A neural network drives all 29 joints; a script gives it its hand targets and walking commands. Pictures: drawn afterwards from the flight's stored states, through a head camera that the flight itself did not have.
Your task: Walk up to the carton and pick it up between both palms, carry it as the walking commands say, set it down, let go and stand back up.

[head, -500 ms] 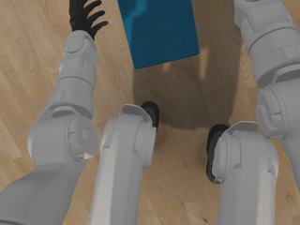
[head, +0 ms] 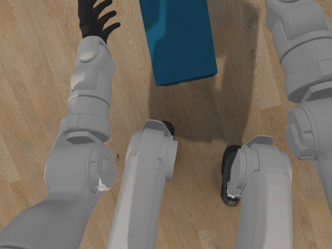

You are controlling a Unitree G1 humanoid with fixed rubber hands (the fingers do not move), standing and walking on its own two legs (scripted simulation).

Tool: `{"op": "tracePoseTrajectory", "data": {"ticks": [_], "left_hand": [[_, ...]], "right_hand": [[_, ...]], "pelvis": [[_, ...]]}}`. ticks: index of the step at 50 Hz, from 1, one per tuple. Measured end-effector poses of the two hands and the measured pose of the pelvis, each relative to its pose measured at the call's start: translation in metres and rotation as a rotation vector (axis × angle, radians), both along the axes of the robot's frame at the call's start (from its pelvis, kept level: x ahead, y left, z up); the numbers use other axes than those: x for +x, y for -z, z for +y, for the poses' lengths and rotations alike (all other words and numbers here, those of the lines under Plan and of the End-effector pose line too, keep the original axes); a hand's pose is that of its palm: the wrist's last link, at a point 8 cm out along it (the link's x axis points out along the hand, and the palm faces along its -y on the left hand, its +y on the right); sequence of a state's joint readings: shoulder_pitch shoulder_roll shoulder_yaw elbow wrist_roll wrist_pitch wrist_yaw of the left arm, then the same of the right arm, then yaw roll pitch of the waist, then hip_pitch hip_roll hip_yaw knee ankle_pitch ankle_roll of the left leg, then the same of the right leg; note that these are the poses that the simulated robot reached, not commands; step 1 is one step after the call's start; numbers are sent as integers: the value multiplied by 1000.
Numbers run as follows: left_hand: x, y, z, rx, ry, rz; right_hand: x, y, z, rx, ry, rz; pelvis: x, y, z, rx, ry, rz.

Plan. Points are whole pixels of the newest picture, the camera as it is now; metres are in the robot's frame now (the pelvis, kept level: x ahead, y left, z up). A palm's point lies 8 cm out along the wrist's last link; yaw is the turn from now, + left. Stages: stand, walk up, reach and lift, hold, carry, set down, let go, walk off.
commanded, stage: set down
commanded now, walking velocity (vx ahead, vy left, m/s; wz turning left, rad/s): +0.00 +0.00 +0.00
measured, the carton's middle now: (180, 41) +0.52 +0.09 -0.33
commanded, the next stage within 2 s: let go in 0.96 s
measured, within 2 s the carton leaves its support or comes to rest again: neither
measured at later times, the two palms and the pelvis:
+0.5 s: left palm (26, 4) +0.48 +0.24 +0.01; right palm out of the picture +0.60 -0.08 +0.01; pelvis +0.02 +0.00 +0.11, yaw -1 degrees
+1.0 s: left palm out of the picture +0.48 +0.24 +0.15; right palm out of the picture +0.59 -0.08 +0.15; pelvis +0.05 +0.00 +0.24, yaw -3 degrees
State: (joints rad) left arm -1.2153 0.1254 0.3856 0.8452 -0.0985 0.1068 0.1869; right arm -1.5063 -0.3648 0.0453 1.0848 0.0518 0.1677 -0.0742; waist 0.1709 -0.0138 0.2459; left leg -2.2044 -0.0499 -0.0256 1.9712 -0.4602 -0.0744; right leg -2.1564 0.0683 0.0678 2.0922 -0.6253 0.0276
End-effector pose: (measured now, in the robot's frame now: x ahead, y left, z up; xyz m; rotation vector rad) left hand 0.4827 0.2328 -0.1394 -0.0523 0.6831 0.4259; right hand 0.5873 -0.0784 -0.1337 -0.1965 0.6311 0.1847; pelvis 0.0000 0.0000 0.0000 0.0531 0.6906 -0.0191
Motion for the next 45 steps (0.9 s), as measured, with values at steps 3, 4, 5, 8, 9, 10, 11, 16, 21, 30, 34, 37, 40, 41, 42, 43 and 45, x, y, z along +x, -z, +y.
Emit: {"op": "tracePoseTrajectory", "data": {"ticks": [3, 4, 5, 8, 9, 10, 11, 16, 21, 30, 34, 37, 40, 41, 42, 43, 45], "left_hand": [[-1, -22, 4, 4, -6, -7], [-1, -29, 5, 5, -7, -9], [-2, -36, 6, 6, -8, -11], [-2, -56, 8, 9, -11, -16], [-2, -62, 9, 10, -11, -18], [-2, -68, 9, 10, -11, -20], [-2, -74, 9, 11, -11, -22], [0, -101, 9, 15, -11, -33], [1, -128, 9, 18, -14, -38], [-1, -180, 11, 23, -15, -39], [-2, -205, 11, 24, -13, -40], [-3, -224, 11, 24, -12, -40], [-4, -242, 10, 26, -11, -41], [-4, -247, 10, 26, -11, -42], [-4, -253, 9, 27, -10, -43], [-4, -259, 9, 27, -10, -43], [-4, -269, 9, 28, -9, -43]], "right_hand": [[0, -21, 1, -1, 0, 5], [0, -28, 1, -1, 0, 6], [0, -35, 2, -1, 0, 8], [1, -53, 2, 0, 0, 10], [1, -59, 2, 1, 0, 10], [1, -65, 2, 2, 1, 10], [2, -71, 1, 2, 1, 9], [4, -97, -2, 5, 6, 4], [7, -123, -4, 3, 7, -1], [9, -173, -2, 0, -8, -6], [10, -198, 0, 1, -13, -6], [10, -216, 1, 2, -15, -5], [10, -235, 1, 3, -13, -5], [10, -241, 1, 4, -12, -6], [10, -247, 0, 5, -10, -6], [10, -253, 0, 6, -8, -6], [9, -264, -2, 8, -4, -5]], "pelvis": [[0, -14, 0, -4, -1, 15], [1, -19, 0, -4, -1, 20], [1, -23, 0, -5, -1, 26], [2, -38, -1, -7, -1, 42], [2, -42, -1, -8, -1, 47], [3, -47, -1, -8, 0, 51], [3, -51, -1, -9, 0, 56], [8, -73, -1, -11, 2, 78], [14, -95, -2, -11, 5, 101], [29, -141, -2, -10, 6, 126], [35, -165, -3, -11, 7, 129], [39, -182, -2, -12, 9, 128], [43, -199, -2, -14, 12, 124], [44, -204, -2, -15, 13, 122], [45, -209, -2, -16, 14, 120], [46, -214, -2, -17, 15, 118], [48, -223, -1, -18, 17, 112]]}}
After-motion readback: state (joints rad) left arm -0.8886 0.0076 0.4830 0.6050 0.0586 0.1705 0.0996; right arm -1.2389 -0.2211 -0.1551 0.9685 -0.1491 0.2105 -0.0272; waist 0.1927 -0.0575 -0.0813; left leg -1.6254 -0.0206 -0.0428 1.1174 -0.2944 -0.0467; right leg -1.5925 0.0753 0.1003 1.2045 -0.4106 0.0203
